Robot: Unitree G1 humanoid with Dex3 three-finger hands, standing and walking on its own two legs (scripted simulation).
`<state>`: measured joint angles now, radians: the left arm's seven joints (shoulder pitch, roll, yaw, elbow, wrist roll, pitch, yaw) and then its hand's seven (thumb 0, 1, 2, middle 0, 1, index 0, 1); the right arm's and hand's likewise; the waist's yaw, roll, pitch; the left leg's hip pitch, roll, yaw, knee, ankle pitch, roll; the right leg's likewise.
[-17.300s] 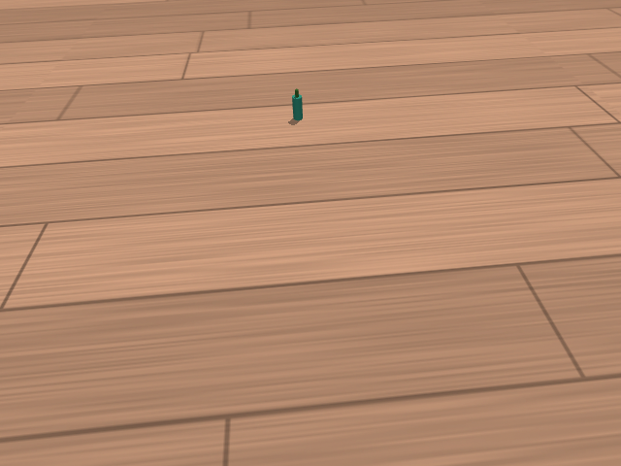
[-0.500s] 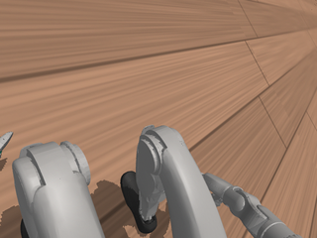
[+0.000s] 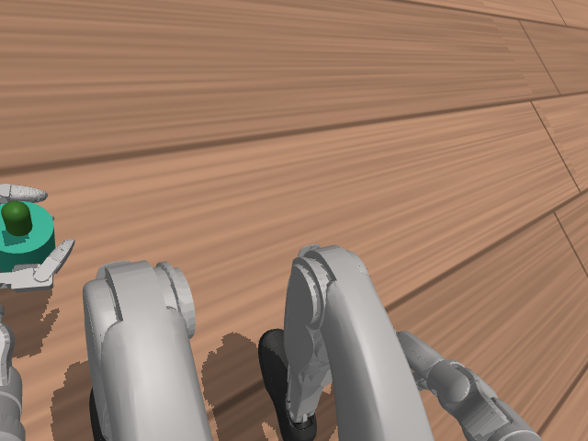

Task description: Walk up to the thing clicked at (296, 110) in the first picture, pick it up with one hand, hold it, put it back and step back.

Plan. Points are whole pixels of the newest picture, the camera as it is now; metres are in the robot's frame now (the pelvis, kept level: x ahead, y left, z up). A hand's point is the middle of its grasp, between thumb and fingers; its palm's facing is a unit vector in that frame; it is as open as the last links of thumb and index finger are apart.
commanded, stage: settle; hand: left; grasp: from the side
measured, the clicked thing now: (23, 242) +0.37 +0.28 -0.13
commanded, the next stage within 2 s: lift in 1.38 s
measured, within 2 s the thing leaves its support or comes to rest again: neither
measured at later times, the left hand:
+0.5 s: hand (26, 221) +0.35 +0.27 -0.01, palm faces +0.23 -0.97 -0.07, open 8.7 cm
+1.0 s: hand (24, 195) +0.36 +0.26 +0.04, palm faces +0.22 -0.97 -0.07, open 8.7 cm
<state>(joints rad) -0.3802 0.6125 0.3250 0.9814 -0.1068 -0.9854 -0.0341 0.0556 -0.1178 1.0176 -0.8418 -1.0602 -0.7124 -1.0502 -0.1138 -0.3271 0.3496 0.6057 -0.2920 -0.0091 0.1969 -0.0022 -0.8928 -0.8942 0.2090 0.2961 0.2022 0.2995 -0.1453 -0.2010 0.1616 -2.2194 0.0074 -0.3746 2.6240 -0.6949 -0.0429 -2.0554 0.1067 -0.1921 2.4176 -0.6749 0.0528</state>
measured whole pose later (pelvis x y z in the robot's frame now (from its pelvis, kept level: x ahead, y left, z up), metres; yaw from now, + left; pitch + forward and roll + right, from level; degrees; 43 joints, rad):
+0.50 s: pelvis +0.01 -0.02 +0.04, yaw +6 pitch +27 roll -9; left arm -0.32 0.43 0.26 0.68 -0.16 -0.69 -0.14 0.05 -0.14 1.04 -0.86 -1.03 -0.73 -1.03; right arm -0.03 -0.29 0.13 0.62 -0.12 0.04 0.13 0.00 -0.89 -0.89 0.21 0.30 0.20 0.30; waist -0.08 -0.05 -0.05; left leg -2.23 0.02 -0.23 2.43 -0.68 -0.05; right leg -2.12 0.05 -0.09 2.35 -0.70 0.05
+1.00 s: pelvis +0.02 -0.03 +0.07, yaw +9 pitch +31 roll -5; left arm -0.33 0.36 0.31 0.61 -0.19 -0.59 -0.24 0.05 -0.15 1.05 -0.87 -1.04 -0.74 -1.03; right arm 0.02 -0.29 0.03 0.64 -0.06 0.02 0.07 0.00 -0.89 -0.89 0.21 0.30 0.20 0.30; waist -0.06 -0.02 -0.11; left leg -2.16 0.04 -0.17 2.30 -0.69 -0.06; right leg -2.09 0.04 -0.05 2.26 -0.72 0.03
